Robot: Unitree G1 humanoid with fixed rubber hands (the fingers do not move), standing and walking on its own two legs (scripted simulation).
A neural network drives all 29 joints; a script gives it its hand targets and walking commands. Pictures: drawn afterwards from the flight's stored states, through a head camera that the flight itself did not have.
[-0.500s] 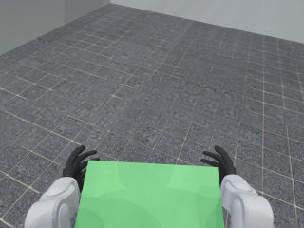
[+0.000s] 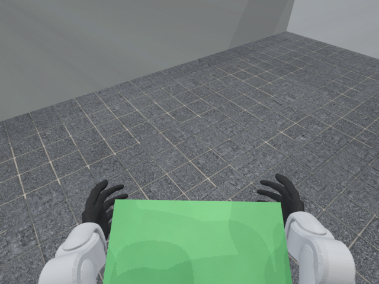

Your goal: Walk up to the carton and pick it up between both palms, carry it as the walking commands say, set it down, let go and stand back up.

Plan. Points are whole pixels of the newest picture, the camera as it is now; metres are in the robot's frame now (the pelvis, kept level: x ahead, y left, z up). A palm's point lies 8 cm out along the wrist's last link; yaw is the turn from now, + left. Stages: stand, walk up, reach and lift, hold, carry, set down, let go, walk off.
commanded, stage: carry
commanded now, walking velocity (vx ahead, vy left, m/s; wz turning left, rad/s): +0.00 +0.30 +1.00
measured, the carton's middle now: (194, 251) +0.21 +0.01 +0.01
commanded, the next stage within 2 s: none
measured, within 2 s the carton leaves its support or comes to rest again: neither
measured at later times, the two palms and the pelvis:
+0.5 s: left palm out of the picture +0.09 +0.46 +0.13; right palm (112, 200) +0.26 +0.16 +0.12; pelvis -0.03 +0.21 +0.02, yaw +27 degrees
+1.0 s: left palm out of the picture -0.17 +0.71 +0.11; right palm out of the picture +0.09 +0.50 +0.07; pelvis -0.19 +0.43 +0.01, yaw +55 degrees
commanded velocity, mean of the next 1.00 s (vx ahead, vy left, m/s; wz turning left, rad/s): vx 0.00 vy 0.29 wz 0.96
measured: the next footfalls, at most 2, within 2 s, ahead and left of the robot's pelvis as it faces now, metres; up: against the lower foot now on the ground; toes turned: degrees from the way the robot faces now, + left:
right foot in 0.30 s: +0.06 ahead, +0.07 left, +0.00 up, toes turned +3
left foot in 0.64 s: -0.10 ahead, +0.49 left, +0.00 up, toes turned +42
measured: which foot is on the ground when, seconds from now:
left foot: down 0.00-0.32, up 0.34-0.62, down 0.64-0.94, up 0.96-1.00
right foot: down 0.00-0.00, up 0.02-0.28, down 0.30-0.64, up 0.66-0.90, down 0.92-1.00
